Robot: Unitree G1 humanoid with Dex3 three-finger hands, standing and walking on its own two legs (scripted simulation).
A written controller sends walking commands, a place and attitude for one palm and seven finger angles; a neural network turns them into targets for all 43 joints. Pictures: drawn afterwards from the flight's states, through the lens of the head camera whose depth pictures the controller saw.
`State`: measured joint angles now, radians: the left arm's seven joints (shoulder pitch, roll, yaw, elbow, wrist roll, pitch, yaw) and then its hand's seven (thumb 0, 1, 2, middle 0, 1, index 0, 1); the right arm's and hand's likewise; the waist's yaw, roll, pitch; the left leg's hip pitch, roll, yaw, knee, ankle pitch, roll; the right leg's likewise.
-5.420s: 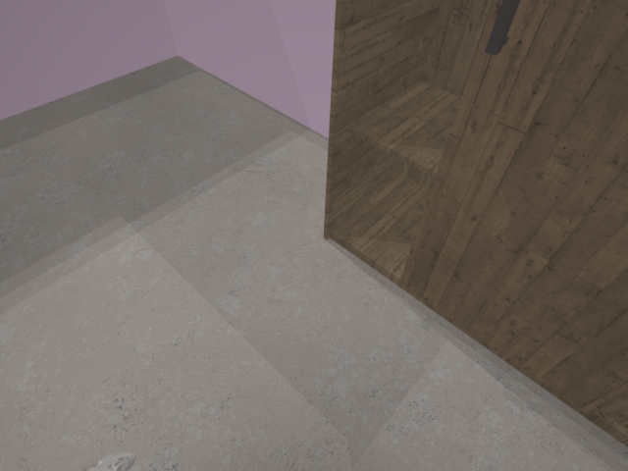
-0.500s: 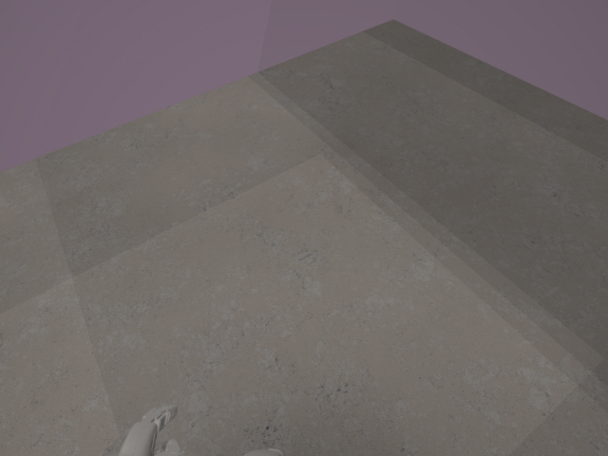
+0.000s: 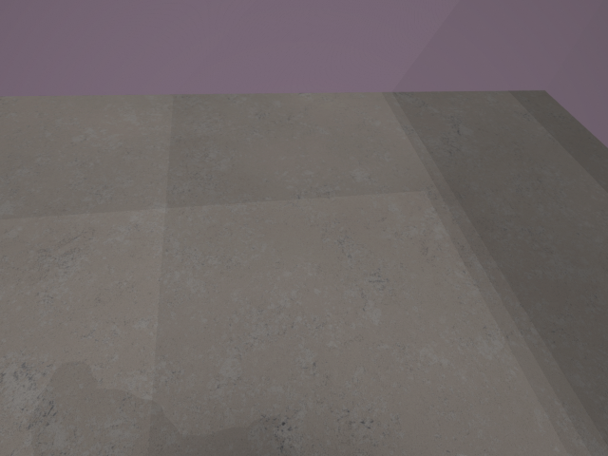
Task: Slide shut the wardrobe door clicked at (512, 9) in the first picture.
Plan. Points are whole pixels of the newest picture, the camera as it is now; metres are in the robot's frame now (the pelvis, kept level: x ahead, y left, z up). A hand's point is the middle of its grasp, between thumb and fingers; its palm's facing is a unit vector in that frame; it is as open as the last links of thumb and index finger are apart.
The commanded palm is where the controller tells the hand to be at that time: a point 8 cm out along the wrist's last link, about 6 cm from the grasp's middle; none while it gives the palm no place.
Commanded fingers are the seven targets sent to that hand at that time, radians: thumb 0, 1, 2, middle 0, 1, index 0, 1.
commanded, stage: walk to a spot facing it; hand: right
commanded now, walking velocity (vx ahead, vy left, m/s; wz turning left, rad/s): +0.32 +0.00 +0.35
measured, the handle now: out of the picture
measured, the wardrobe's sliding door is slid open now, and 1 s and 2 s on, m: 0.36 0.36 0.36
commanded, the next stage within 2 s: turn to face it in 0.26 s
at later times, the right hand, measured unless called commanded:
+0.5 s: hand out of the picture +0.12 -0.19 -0.19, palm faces -0.03 +0.99 -0.14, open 7.4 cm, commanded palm none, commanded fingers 0.00 -0.90 -0.90 0.20 0.30 0.20 0.30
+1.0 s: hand (430, 347) +0.34 -0.21 -0.14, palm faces +0.14 +0.96 -0.23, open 7.3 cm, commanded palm none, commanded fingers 0.00 -0.90 -0.90 0.20 0.30 0.20 0.30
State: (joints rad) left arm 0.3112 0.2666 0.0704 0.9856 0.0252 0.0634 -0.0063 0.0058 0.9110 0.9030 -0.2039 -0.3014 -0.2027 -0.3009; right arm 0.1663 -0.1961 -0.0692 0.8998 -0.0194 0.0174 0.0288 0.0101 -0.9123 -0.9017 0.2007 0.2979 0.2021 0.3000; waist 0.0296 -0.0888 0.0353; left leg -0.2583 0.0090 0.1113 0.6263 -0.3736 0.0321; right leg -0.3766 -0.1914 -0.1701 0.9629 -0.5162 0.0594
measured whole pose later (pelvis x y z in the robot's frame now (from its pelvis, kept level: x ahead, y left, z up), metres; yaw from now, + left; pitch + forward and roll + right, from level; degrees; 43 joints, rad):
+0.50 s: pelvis +0.17 -0.02 -0.01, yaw +7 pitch -1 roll +1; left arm 0.14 0.16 0.02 0.97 0.02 -0.04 -0.01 0.00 0.91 0.90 -0.20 -0.30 -0.20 -0.30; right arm 0.41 -0.15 -0.03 1.13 -0.01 -0.02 -0.02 0.01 -0.91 -0.90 0.20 0.30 0.21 0.30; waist -0.03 0.03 0.07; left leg -0.11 -0.01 -0.01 0.88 -0.55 0.00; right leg -0.42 -0.04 -0.13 0.68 -0.24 -0.07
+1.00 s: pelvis +0.22 +0.00 +0.01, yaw -8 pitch +2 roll +1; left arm 0.29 0.19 0.07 0.98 0.02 0.03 0.00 0.00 0.91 0.90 -0.21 -0.30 -0.21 -0.30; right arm 0.09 -0.19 -0.07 0.90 -0.01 0.04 -0.02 0.01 -0.91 -0.90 0.20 0.30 0.20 0.30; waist 0.07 -0.03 0.03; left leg -0.37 0.01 -0.02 0.75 -0.42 -0.07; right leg -0.35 0.09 0.11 0.47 -0.15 -0.06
